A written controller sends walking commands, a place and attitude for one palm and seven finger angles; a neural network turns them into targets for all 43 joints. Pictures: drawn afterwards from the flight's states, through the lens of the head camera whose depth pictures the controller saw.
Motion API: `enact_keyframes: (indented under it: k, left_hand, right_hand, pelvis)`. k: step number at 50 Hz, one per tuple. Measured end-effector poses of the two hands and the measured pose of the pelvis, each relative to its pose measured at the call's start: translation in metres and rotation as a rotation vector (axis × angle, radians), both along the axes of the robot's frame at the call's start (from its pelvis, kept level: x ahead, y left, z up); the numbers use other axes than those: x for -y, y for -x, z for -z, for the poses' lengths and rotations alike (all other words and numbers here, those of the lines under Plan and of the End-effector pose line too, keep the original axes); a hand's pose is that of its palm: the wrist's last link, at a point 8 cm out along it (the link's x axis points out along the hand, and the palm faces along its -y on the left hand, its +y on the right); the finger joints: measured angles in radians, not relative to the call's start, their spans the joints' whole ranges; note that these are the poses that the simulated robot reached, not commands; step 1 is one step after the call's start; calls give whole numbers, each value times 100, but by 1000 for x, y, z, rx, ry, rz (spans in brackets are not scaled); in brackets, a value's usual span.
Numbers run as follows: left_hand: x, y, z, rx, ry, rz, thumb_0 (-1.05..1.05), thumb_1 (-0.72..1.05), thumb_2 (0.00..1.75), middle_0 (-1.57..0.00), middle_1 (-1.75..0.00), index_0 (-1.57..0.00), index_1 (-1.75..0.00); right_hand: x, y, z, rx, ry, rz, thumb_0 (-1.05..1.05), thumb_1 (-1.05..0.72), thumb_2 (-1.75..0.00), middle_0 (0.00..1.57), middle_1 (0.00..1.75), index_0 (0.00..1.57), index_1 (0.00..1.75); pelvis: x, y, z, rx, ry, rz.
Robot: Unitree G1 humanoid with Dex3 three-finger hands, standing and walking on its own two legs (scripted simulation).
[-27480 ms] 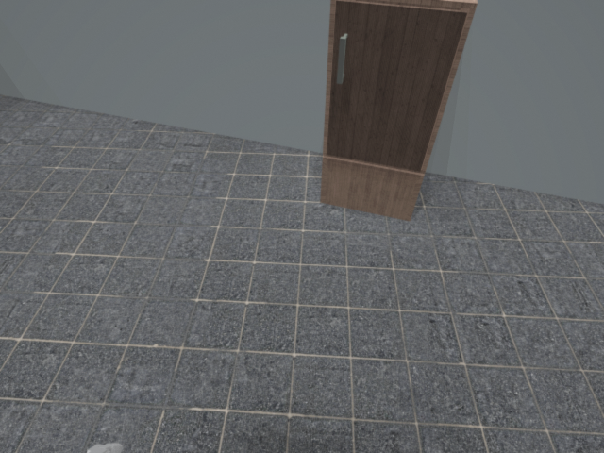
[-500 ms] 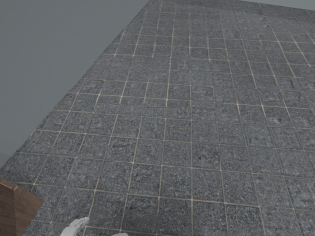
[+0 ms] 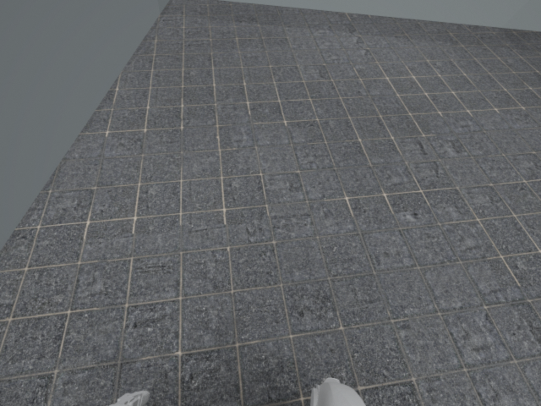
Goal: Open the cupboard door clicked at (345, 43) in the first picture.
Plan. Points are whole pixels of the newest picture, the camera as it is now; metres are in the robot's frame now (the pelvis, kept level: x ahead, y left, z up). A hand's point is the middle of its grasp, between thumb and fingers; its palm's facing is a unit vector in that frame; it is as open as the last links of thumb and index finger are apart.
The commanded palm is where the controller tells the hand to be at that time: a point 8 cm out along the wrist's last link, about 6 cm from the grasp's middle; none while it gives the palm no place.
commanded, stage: walk to a spot facing it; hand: left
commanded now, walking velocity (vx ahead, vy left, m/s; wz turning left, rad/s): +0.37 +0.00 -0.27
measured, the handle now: out of the picture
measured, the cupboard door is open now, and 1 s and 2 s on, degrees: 47 47 47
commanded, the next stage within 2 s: turn to face it in 0.76 s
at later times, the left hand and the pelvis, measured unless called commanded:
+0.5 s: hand (194, 338) +0.25 +0.15 -0.19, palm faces +0.01 -0.99 -0.17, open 7.2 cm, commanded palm none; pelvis +0.25 -0.04 -0.01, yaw -4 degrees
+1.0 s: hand (252, 195) +0.59 +0.07 -0.17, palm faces -0.14 -0.96 -0.23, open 7.3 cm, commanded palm none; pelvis +0.46 -0.10 -0.02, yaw -8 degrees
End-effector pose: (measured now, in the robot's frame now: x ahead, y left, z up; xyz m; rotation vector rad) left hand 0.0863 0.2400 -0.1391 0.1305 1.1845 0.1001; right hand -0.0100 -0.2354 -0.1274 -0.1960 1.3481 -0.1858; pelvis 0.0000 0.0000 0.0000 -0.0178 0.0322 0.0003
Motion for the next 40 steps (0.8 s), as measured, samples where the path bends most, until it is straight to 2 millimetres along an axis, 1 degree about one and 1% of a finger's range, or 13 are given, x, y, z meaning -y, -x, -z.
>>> enact_keyframes:
  k: [4, 7, 8, 10, 12, 15, 19, 25, 28, 30, 32, 36, 40]
  left_hand:
    - [22, -89, -4, 69, -18, 98, 0, 91, 90, -19, -30, -19, -30]
    - [41, -148, 0, 146, -37, 141, 0, 91, 90, -20, -30, -19, -30]
    - [46, -162, 2, 172, -43, 136, 0, 91, 90, -20, -30, -19, -30]
    - [54, -175, 2, 179, -43, 122, 0, 91, 90, -20, -30, -20, -30]
    - [60, -176, 2, 139, -40, 108, 0, 91, 90, -20, -30, -20, -30]
    - [68, -167, 5, 43, -26, 90, 0, 91, 90, -20, -30, -20, -30]
    - [54, -164, 7, -40, -41, 28, -2, 95, 90, -20, -30, -20, -30]
    - [38, -162, 25, -185, -17, -29, -1, 93, 90, -20, -30, -20, -30]
    - [32, -175, 36, -255, -9, -22, 0, 92, 90, -20, -30, -20, -30]
    - [31, -196, 34, -267, -9, -6, 0, 92, 90, -20, -30, -20, -30]
    - [34, -226, 28, -242, -5, 6, 0, 92, 90, -20, -30, -20, -30]
    - [47, -296, 12, -153, 4, 35, 1, 91, 90, -20, -30, -19, -30]
    - [60, -368, 2, -87, -21, 91, 1, 93, 90, -20, -30, -20, -30]
  right_hand:
    - [8, 27, 8, -148, -25, 103, 0, -92, -90, 20, 30, 20, 29]
    - [15, 36, 20, -256, -55, 154, 0, -91, -90, 20, 30, 20, 29]
    - [18, 34, 24, -286, -64, 167, 0, -91, -90, 20, 30, 20, 29]
    - [25, 16, 27, -306, -69, 182, 1, -91, -90, 20, 30, 20, 29]
    - [33, -19, 25, -264, -61, 184, 1, -91, -90, 20, 30, 20, 29]
    - [42, -87, 19, -140, -47, 169, 1, -91, -90, 20, 30, 19, 29]
    - [45, -183, 12, 22, -46, 115, 1, -91, -90, 20, 30, 19, 29]
    - [39, -319, 9, 200, -21, 21, 0, -92, -90, 20, 30, 19, 29]
    - [36, -365, 12, 273, 4, 8, 0, -91, -90, 20, 30, 19, 29]
    - [33, -378, 10, 277, 5, 20, 0, -91, -90, 20, 30, 20, 29]
    - [30, -380, 8, 243, -1, 36, 0, -91, -90, 20, 30, 20, 29]
    - [35, -372, 7, 136, -5, 94, -1, -94, -90, 20, 30, 20, 30]
    - [43, -357, 11, 19, -31, 156, -1, -94, -90, 20, 30, 20, 30]
  pelvis:
    - [13, -40, 7, 4, -13, 30]
    - [30, -74, 22, 12, -31, 31]
    - [35, -83, 26, 17, -32, 37]
    - [41, -99, 26, 31, -21, 41]
    - [45, -117, 20, 37, -16, 46]
    - [50, -144, 9, 30, -17, 56]
    - [51, -182, 4, 22, -9, 61]
    - [37, -250, 15, 36, 14, 66]
    - [29, -280, 24, 41, 4, 93]
    - [28, -296, 22, 37, -6, 105]
    - [29, -313, 16, 31, -13, 110]
    - [33, -346, 4, 20, -17, 130]
    - [47, -380, 1, 17, -20, 154]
